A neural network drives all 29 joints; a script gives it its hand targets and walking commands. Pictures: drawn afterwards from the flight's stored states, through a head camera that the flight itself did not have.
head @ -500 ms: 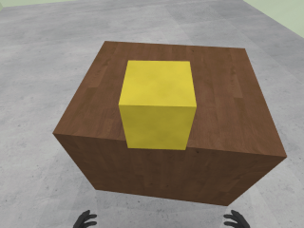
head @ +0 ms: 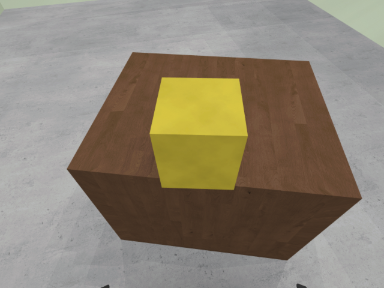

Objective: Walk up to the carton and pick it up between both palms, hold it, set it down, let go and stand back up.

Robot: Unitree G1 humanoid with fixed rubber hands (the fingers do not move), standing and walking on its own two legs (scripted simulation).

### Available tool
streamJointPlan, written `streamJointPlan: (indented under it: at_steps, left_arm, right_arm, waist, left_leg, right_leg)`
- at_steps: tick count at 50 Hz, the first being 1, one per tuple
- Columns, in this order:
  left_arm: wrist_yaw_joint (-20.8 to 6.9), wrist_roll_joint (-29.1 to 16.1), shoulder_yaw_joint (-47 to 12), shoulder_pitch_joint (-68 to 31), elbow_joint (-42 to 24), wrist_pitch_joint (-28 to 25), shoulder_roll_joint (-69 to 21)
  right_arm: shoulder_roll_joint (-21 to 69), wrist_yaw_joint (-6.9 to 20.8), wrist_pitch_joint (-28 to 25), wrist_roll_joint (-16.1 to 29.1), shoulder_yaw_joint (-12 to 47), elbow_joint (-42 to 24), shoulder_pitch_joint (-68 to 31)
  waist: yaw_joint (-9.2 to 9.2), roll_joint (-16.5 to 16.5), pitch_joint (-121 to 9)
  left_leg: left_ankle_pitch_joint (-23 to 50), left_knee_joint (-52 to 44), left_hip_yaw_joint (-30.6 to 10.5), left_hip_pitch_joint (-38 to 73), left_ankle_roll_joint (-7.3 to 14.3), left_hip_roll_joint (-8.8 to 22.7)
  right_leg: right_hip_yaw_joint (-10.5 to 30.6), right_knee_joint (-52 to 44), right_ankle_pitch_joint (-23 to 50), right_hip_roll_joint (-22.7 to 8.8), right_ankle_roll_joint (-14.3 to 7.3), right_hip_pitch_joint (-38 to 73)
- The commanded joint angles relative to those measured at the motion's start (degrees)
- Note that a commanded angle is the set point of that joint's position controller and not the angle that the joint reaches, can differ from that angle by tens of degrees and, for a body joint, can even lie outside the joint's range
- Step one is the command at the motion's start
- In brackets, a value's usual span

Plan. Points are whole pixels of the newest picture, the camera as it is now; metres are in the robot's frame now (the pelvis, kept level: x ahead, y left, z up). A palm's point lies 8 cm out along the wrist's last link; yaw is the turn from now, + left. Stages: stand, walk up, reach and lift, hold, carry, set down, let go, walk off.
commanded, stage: stand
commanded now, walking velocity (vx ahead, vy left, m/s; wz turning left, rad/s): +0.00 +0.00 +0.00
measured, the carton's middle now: (198, 135) +0.48 +0.00 +0.01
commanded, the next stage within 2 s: none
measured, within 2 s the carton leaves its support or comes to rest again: neither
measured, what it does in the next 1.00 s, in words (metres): stands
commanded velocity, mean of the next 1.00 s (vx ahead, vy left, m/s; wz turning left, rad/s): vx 0.00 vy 0.00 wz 0.00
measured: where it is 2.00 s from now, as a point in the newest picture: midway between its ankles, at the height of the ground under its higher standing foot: outside the picture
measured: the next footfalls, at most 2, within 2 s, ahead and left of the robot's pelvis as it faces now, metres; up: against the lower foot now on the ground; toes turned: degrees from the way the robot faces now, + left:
none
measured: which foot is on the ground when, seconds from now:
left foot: down 0.00-1.00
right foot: down 0.00-1.00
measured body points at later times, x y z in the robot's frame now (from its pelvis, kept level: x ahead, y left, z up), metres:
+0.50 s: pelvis +0.00 +0.00 +0.01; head +0.01 +0.00 +0.46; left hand +0.02 +0.23 -0.15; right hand +0.01 -0.23 -0.15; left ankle +0.01 +0.12 -0.73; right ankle +0.01 -0.12 -0.73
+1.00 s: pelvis +0.00 +0.00 +0.01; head +0.01 +0.00 +0.46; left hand -0.01 +0.22 -0.15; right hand -0.02 -0.21 -0.15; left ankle +0.01 +0.12 -0.73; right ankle +0.01 -0.12 -0.73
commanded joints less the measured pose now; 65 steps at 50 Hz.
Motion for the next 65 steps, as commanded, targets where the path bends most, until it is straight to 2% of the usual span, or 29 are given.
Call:
streamJointPlan:
  at_steps: [1,6,11,18,20,27,33,44,54,65]
  left_arm:
    - [0.4,-0.1,1.2,1.4,-0.7,-0.5,5.2]
    - [0.5,-0.1,1.2,1.7,1.5,-0.5,4.9]
    - [0.5,-0.3,1.1,2.6,3.8,-0.5,4.7]
    - [0.6,-0.3,0.7,3.2,7.0,-0.4,4.5]
    - [0.6,-0.4,0.7,4.0,8.1,-0.3,4.6]
    - [0.8,-0.5,0.0,4.4,10.8,-0.4,3.6]
    - [0.8,-0.6,-0.4,5.0,13.1,-0.4,2.6]
    - [1.0,-0.7,-0.8,5.5,15.7,-0.2,2.3]
    - [1.1,-0.7,-1.1,6.3,17.2,-0.3,1.5]
    - [1.2,-0.7,-1.3,6.8,18.0,-0.3,1.2]
  right_arm:
    - [-4.3,-0.3,-0.6,0.0,-1.1,-0.6,2.1]
    - [-4.3,-0.4,-0.6,0.1,-1.1,1.7,2.6]
    - [-4.3,-0.6,-0.6,0.2,-1.1,4.2,3.0]
    - [-3.5,-0.7,-0.5,0.3,-0.7,7.8,4.5]
    - [-3.3,-0.6,-0.5,0.3,-0.6,8.6,4.5]
    - [-3.0,-0.8,-0.5,0.3,-0.2,11.4,5.2]
    - [-2.2,-1.0,-0.5,0.4,0.2,13.6,6.2]
    - [-1.1,-1.1,-0.4,0.4,0.9,16.1,6.5]
    - [-0.5,-1.3,-0.6,0.5,1.2,17.4,6.9]
    - [-0.6,-1.3,-0.5,0.4,1.4,18.2,7.3]
  waist:
    - [-0.12,-0.1,-0.1]
    - [-0.13,-0.7,0.9]
    - [0.11,0.4,1.0]
    - [-0.05,-0.5,2.3]
    - [0.13,0.6,2.3]
    - [0.18,0.5,2.2]
    - [0.15,-0.5,3.0]
    - [0.17,0.7,3.9]
    - [0.28,-0.2,3.3]
    - [0.14,0.4,3.7]
  left_leg:
    - [5.4,-5.8,-4.1,1.1,2.6,2.8]
    - [4.4,-7.1,-4.3,0.4,2.6,3.1]
    - [4.0,-8.1,-4.3,1.2,2.6,3.1]
    - [3.5,-9.2,-4.3,1.6,2.4,3.3]
    - [3.0,-9.6,-4.3,1.8,2.5,3.4]
    - [3.6,-10.2,-4.5,2.2,2.4,3.6]
    - [4.8,-10.2,-4.1,2.3,2.3,3.6]
    - [4.2,-10.5,-4.0,2.0,2.1,3.6]
    - [5.6,-10.3,-4.0,2.5,2.1,3.8]
    - [5.7,-10.4,-3.8,2.9,2.0,3.8]
  right_leg:
    - [4.7,-6.9,5.2,-3.4,-1.9,-0.4]
    - [4.7,-7.7,4.7,-3.4,-1.8,0.7]
    - [4.8,-8.7,4.2,-3.5,-1.8,1.1]
    - [4.7,-10.0,3.6,-3.6,-1.6,1.0]
    - [4.7,-10.1,3.2,-3.6,-1.6,1.1]
    - [4.6,-10.3,3.9,-3.7,-1.6,2.0]
    - [4.4,-10.4,4.9,-3.8,-1.4,2.2]
    - [4.1,-10.5,4.7,-3.8,-1.2,2.2]
    - [3.9,-10.4,6.0,-3.9,-1.3,2.8]
    - [4.1,-10.8,6.1,-4.1,-1.3,2.5]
